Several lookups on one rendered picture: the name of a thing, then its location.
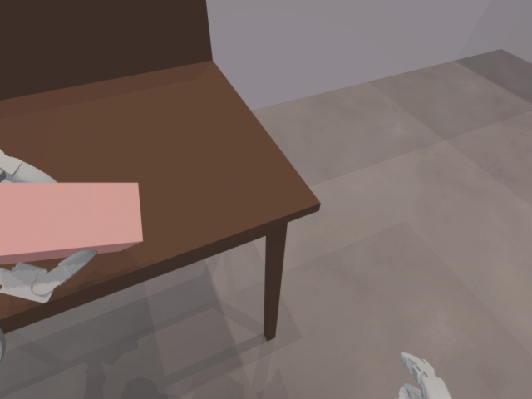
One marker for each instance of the robot right hand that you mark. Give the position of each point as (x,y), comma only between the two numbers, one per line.
(432,387)

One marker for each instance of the sponge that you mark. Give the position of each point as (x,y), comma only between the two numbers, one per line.
(41,221)

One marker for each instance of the robot left hand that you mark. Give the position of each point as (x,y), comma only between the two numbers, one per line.
(26,280)

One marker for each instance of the table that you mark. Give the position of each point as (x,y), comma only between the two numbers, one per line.
(126,91)

